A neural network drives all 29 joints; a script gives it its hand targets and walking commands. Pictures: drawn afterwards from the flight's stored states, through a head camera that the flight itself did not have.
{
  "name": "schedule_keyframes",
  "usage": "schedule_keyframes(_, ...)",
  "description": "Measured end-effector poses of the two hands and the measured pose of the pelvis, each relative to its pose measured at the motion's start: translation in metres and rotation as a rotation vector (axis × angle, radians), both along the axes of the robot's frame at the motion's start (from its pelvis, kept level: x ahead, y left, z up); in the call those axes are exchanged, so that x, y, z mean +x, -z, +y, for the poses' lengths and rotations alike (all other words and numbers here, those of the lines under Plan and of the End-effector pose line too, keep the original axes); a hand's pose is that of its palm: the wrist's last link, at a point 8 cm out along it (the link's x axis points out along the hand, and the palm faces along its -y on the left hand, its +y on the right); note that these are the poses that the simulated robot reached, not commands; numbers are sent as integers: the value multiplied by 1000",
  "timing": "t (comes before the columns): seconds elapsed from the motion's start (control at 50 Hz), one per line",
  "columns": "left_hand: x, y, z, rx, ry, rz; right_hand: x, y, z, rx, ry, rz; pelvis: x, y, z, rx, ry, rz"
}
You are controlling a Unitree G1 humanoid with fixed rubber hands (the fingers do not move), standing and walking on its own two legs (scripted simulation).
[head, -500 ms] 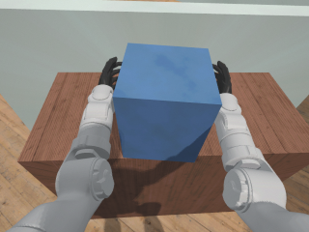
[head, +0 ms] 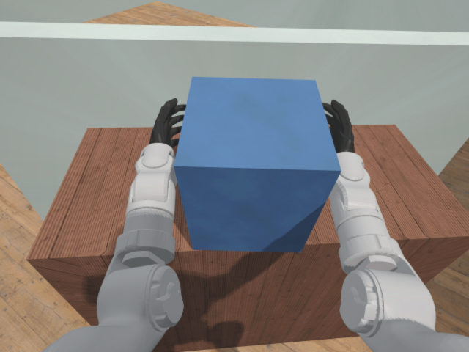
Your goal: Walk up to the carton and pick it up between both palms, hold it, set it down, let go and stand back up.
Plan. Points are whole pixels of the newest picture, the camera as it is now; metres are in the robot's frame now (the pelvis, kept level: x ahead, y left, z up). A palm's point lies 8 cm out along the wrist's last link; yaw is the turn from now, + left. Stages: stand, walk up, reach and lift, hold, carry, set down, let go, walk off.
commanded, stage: reach and lift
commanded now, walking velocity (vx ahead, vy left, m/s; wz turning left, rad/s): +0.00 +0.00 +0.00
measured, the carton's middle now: (250, 170) +0.39 -0.03 +0.12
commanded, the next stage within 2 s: none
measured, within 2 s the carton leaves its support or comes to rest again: neither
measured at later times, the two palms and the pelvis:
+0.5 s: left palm (155, 130) +0.39 +0.13 +0.20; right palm (348, 132) +0.37 -0.17 +0.22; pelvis -0.02 +0.00 +0.00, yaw +1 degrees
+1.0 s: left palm (146, 120) +0.38 +0.13 +0.24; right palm (356, 112) +0.36 -0.17 +0.26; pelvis -0.03 +0.00 +0.00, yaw +1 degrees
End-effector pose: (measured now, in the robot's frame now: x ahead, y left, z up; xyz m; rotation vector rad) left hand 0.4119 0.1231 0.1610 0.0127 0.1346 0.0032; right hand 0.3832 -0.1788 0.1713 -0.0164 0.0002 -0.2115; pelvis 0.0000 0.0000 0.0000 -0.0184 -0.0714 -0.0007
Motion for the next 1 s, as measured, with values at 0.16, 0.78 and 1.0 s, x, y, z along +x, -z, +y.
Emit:
schedule_keyframes(0.16, -8, -13, -1, 20, 1, -5, -5, -9, 0, -2, -4, -16, -7, -1, -2, 2, -5, -14)
schedule_keyframes(0.78, -34, -59, 11, 55, -14, 32, -23, -69, 12, 44, -28, 19, -28, 1, 4, 2, -23, -37)
schedule_keyframes(1.0, -36, -74, 10, 56, -28, 49, -21, -87, 11, 43, -34, 41, -27, 1, 5, 0, -15, -19)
